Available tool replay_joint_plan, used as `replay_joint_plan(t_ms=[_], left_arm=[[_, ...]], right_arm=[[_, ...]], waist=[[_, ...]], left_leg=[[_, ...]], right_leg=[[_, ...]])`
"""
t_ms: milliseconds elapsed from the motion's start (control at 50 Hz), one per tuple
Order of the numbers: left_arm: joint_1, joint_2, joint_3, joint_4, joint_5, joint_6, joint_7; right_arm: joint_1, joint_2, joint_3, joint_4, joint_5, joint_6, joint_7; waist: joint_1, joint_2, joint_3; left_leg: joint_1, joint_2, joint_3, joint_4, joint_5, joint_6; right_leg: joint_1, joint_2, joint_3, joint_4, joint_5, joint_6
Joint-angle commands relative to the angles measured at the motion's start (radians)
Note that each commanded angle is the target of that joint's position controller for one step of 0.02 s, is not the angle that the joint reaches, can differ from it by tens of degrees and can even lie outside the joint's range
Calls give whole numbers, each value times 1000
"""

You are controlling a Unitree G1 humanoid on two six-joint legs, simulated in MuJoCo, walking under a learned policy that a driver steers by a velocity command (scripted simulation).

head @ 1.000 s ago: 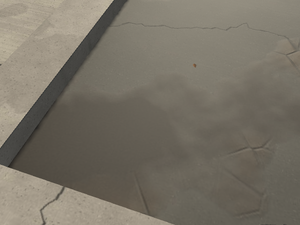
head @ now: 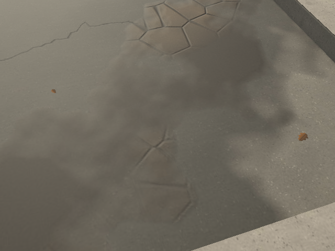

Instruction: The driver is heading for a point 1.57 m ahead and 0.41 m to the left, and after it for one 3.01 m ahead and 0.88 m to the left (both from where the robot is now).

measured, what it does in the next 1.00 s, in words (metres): steps on the spot, turning left: right foot, then left foot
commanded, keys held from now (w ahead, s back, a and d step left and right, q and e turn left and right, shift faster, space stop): no key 0.16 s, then q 0.84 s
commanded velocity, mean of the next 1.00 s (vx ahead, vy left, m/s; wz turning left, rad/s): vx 0.00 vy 0.00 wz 0.28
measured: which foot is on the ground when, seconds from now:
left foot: down 0.00-0.34, up 0.36-0.58, down 0.60-1.00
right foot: up 0.00-0.12, down 0.14-0.60, up 0.62-1.00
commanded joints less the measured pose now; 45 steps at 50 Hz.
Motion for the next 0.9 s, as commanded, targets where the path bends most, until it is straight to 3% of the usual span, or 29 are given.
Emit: replay_joint_plan(t_ms=[20, 80, 100, 120, 140, 160, 180, 200, 220, 240, 280, 340, 400, 440, 480, 540, 580, 600, 620, 640, 660, 680, 700, 720, 760, 900], left_arm=[[-74, 12, -17, -104, 9, -24, -5], [-21, 28, -12, -71, 2, -29, -9], [21, 20, -14, -48, 6, -31, -10], [27, 36, -13, -46, 13, -32, -8], [35, 99, -4, -59, 17, -30, 0], [-43, 126, -7, -72, 37, -31, -2], [-79, 31, -29, -77, 45, -45, -12], [-102, -16, -46, -60, 52, -57, -19], [-96, -3, -40, -47, 53, -65, -20], [-93, 16, -36, -40, 49, -72, -19], [-66, 43, -30, -30, 46, -70, -10], [-43, 79, -10, -22, 35, -57, 8], [-54, 72, -4, -30, 36, -55, 16], [-74, 63, -2, -25, 30, -67, 13], [-123, 66, 5, -22, 20, -71, 7], [-160, 78, 12, -12, 9, -60, 5], [-170, 81, 15, 2, -9, -51, 10], [-127, 62, 11, 26, -13, -51, 10], [-83, 16, 0, 23, 20, -53, 10], [-182, -5, -14, -43, 37, -58, 17], [-203, 44, 0, -33, 20, -59, 23], [-196, 60, 8, -21, 5, -55, 25], [-178, 66, 14, 5, 11, -51, 33], [-169, 79, 20, 14, 20, -47, 40], [-136, 60, 19, 29, 15, -49, 34], [-169, 43, 12, 32, 10, -60, 34]], right_arm=[[-27, -201, -49, -56, 10, -1, 4], [-15, -209, -46, -41, 30, 0, 9], [-19, -195, -38, -34, 40, -1, 9], [28, -167, -27, -12, 42, -9, 11], [60, -115, -8, -15, 7, -22, 19], [65, -65, 8, -32, -11, -35, 22], [14, -108, 4, -29, -10, -33, 16], [10, -110, 5, -22, -5, -32, 19], [5, -111, 6, -8, -4, -30, 19], [1, -135, 3, -7, -5, -24, 16], [-1, -170, -4, -10, 13, -20, 16], [11, -162, -10, -17, 22, -15, 10], [28, -151, -20, -31, 25, 0, 10], [33, -138, -27, -44, 31, 15, 14], [50, -129, -27, -46, 29, 27, 17], [71, -133, -28, -63, 35, 33, 33], [121, -133, -34, -64, 36, 32, 43], [149, -154, -44, -62, 27, 28, 38], [157, -275, -75, -86, 20, 21, 21], [173, -355, -83, -116, -11, 1, 30], [176, -312, -70, -127, -24, -21, 39], [132, -276, -59, -130, -14, -33, 39], [86, -254, -54, -137, 6, -33, 31], [51, -225, -43, -144, 22, -29, 22], [53, -207, -33, -156, 19, -18, 7], [89, -219, -41, -177, 19, 0, -16]], waist=[[-33, 228, -104], [-12, 220, -112], [15, 207, -109], [16, 172, -113], [-12, 9, -174], [-60, -202, -152], [-15, -153, -143], [-30, -130, -126], [-18, -123, -118], [-3, -130, -88], [8, -88, -28], [20, -84, -28], [35, -126, -48], [27, -83, -51], [12, -57, -66], [6, -93, -106], [-24, -94, -125], [-30, -38, -128], [3, 221, -121], [-30, 369, -144], [-63, 206, -181], [-33, 154, -135], [-11, 89, -108], [2, 94, -96], [17, 129, -122], [-9, 152, -110]], left_leg=[[129, 214, -163, -102, 345, 220], [109, 219, -170, -54, 384, 206], [75, 207, -157, -28, 381, 180], [20, 183, -141, -7, 307, 119], [-68, 111, -71, 116, 105, 27], [-121, 30, -1, 124, -167, -42], [-58, 42, -33, 116, -188, -68], [-28, 45, -36, 56, -70, -68], [-19, 39, -31, 34, 28, -70], [-29, 41, -42, 24, 80, -71], [-73, 32, -48, 48, 74, -56], [-147, 8, -32, 138, 14, -58], [-236, 11, -33, 395, -271, -55], [-313, 43, -75, 536, -366, -56], [-285, 51, -59, 499, -312, -60], [-171, 21, 4, 356, -205, -49], [-57, -22, 55, 157, -46, -16], [31, -44, 28, 34, 95, 14], [165, 141, -279, -64, 437, 95], [173, 364, -642, -113, 645, 327], [177, 360, -610, -135, 518, 368], [150, 306, -514, -121, 429, 316], [137, 248, -445, -112, 347, 256], [127, 217, -408, -108, 345, 221], [112, 167, -362, -110, 402, 208], [170, 138, -420, -116, 280, 216]], right_leg=[[37, -24, -74, -212, -51, 1], [174, -7, -117, -455, 76, -29], [263, 3, -131, -611, 205, -55], [367, -18, -86, -707, 328, -86], [502, -169, 101, -685, 588, -127], [400, -293, 209, -649, 657, -246], [321, -275, 183, -670, 495, -291], [312, -212, 120, -668, 364, -247], [322, -156, 70, -657, 267, -195], [308, -143, 59, -663, 235, -170], [287, -138, 49, -672, 228, -156], [319, -211, 74, -672, 301, -217], [328, -325, 133, -680, 447, -322], [357, -386, 137, -670, 602, -367], [358, -364, 67, -643, 659, -350], [344, -331, -18, -588, 676, -310], [315, -306, -75, -506, 590, -255], [259, -263, -127, -410, 439, -194], [52, -153, -231, -132, 108, -87], [-156, 10, -129, 97, -310, -36], [-182, -17, -16, 225, -299, -41], [-198, -35, -6, 250, -208, -53], [-206, -53, -3, 221, -115, -54], [-199, -64, 7, 184, -44, -48], [-137, -39, -4, 197, 46, -27], [-161, -20, 19, -4, 109, 15]])
Velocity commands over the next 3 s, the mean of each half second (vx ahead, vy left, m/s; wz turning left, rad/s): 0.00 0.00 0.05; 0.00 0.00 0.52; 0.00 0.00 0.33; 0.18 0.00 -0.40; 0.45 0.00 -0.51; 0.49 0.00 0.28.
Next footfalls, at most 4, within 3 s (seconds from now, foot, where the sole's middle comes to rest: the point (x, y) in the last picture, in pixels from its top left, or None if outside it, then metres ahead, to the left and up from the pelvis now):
0.14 right None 0.02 -0.15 -0.78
0.60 left None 0.02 0.09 -0.78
1.22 right None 0.11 -0.10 -0.78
1.56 left None -0.05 0.11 -0.78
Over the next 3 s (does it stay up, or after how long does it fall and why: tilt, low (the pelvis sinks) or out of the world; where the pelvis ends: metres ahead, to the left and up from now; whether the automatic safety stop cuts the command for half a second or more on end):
stays up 0.62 -0.10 -0.17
